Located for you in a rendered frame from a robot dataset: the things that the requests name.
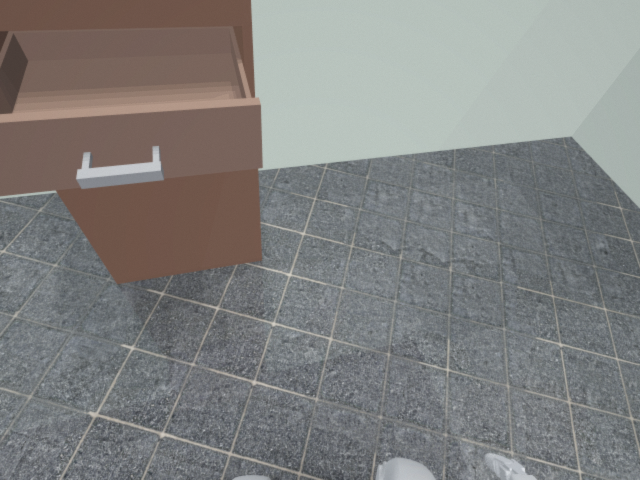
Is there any right robot hand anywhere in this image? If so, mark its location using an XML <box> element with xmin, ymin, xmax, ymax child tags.
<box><xmin>485</xmin><ymin>453</ymin><xmax>537</xmax><ymax>480</ymax></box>

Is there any robot right thigh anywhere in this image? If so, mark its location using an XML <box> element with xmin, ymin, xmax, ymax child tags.
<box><xmin>376</xmin><ymin>457</ymin><xmax>436</xmax><ymax>480</ymax></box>

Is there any cabinet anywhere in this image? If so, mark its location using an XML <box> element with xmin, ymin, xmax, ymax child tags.
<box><xmin>0</xmin><ymin>0</ymin><xmax>262</xmax><ymax>284</ymax></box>

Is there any handle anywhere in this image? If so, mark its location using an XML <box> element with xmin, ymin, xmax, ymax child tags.
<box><xmin>76</xmin><ymin>146</ymin><xmax>164</xmax><ymax>189</ymax></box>

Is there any drawer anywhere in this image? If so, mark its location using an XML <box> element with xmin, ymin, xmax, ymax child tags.
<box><xmin>0</xmin><ymin>26</ymin><xmax>263</xmax><ymax>196</ymax></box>

